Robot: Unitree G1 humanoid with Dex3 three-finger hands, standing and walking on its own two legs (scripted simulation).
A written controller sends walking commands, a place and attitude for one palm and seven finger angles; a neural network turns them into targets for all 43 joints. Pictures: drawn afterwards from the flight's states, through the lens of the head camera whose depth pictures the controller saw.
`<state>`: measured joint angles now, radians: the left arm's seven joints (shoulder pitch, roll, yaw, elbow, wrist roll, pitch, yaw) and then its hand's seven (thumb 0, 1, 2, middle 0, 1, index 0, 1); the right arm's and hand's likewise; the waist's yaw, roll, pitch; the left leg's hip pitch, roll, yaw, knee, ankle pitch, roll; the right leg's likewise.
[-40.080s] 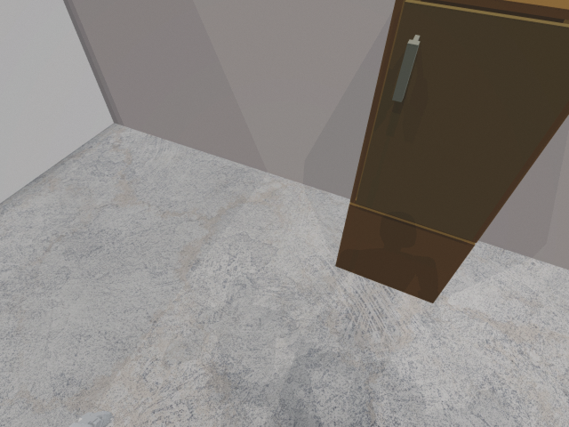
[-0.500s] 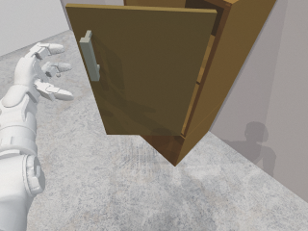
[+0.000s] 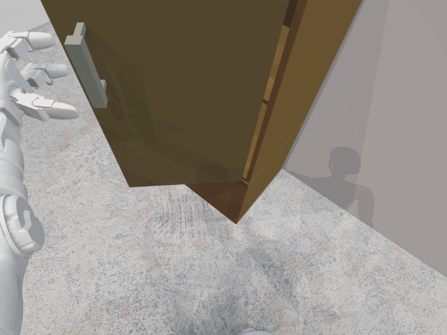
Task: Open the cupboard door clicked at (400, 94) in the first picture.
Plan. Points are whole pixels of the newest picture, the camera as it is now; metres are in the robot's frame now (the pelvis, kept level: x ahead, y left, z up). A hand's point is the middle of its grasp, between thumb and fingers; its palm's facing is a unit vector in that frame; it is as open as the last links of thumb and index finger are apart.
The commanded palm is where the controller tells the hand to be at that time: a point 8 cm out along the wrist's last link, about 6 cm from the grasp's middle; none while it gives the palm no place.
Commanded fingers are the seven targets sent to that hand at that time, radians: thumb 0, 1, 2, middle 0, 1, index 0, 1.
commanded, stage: move the hooked fingers beside the handle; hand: left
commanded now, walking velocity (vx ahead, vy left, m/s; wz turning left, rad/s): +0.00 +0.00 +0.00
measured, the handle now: (90, 67) +0.54 +0.18 +0.15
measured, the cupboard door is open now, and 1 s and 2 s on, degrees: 44 44 42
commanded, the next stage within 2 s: slide the fingers in behind the handle in 0.56 s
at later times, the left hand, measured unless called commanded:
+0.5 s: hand (46, 86) +0.50 +0.24 +0.15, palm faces +0.01 -1.00 +0.03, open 14.0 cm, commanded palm +0.48 +0.29 +0.14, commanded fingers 0.00 -0.50 0.30 -0.30 -1.20 -0.30 -1.20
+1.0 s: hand (59, 87) +0.50 +0.22 +0.15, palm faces +0.03 -1.00 +0.02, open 14.0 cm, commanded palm +0.48 +0.27 +0.14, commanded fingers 0.00 -0.50 0.30 -0.30 -1.20 -0.30 -1.20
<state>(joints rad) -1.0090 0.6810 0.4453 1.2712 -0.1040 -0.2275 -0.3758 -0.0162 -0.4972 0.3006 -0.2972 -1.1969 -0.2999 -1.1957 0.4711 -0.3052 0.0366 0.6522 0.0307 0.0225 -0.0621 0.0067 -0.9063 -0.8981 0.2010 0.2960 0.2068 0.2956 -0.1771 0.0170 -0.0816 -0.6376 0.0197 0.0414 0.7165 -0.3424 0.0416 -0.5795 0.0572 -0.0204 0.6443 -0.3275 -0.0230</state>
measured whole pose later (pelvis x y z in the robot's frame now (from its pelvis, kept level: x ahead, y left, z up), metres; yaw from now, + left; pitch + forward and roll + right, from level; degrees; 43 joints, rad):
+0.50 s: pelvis +0.01 +0.00 +0.00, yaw +1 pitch +15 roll -3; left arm -1.00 0.62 0.39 1.24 -0.13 -0.21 -0.38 -0.02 -0.50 0.30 -0.30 -1.20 -0.30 -1.20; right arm 0.39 -0.29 0.04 0.63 0.04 0.03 -0.06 0.00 -0.91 -0.90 0.20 0.30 0.21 0.30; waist -0.14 0.02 -0.10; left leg -0.63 0.01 0.02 0.74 -0.37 0.05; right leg -0.56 0.05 -0.04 0.66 -0.35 -0.02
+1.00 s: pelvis +0.00 +0.00 +0.00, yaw +1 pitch +14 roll -2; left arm -0.98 0.59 0.39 1.21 -0.13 -0.22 -0.31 -0.02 -0.50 0.30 -0.27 -1.19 -0.29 -1.19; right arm 0.46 -0.29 0.03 0.66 0.03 0.03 -0.05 0.01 -0.91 -0.90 0.20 0.30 0.21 0.30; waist -0.16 0.02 -0.09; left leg -0.64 0.01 0.03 0.75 -0.36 0.04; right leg -0.57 0.05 -0.04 0.66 -0.35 -0.02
